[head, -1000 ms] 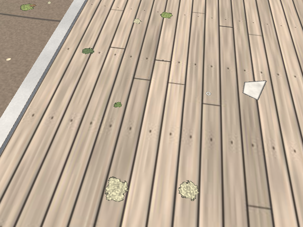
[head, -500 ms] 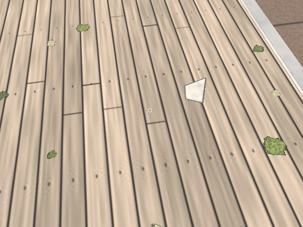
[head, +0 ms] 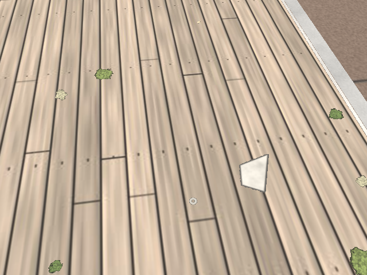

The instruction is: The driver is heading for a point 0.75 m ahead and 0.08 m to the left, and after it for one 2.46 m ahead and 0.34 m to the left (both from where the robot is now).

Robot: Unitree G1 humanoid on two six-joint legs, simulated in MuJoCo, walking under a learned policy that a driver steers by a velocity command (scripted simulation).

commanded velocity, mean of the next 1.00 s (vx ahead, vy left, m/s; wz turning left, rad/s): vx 0.50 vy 0.00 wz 0.27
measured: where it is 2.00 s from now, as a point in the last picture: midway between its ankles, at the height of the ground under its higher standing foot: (145, 206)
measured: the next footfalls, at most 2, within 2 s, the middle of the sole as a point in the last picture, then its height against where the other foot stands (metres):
right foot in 0.38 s outside the picture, level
left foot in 0.86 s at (123, 248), level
